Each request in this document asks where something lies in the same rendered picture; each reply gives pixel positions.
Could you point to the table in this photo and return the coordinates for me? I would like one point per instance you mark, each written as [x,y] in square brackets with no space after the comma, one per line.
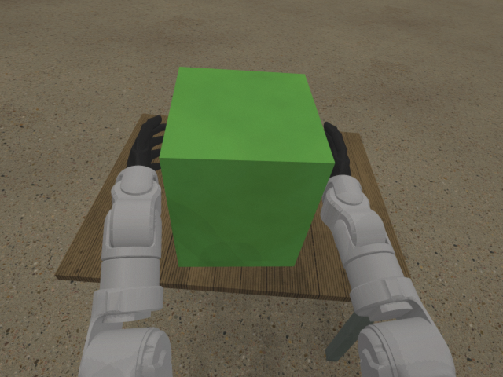
[317,274]

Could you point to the robot right forearm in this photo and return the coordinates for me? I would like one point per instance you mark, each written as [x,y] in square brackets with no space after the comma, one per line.
[379,289]

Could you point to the left robot hand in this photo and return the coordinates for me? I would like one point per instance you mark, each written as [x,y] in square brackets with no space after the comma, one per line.
[141,153]

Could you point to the robot left forearm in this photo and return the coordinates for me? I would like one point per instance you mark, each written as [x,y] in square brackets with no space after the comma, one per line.
[131,248]

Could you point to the right robot upper arm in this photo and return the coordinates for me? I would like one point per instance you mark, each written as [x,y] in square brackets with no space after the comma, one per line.
[403,348]

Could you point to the right robot hand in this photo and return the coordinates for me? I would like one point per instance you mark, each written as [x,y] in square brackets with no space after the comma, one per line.
[338,149]

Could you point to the left robot upper arm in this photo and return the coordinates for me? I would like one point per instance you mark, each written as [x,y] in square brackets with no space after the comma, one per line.
[132,352]

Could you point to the carton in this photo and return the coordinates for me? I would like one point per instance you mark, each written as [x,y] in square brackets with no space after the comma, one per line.
[245,161]

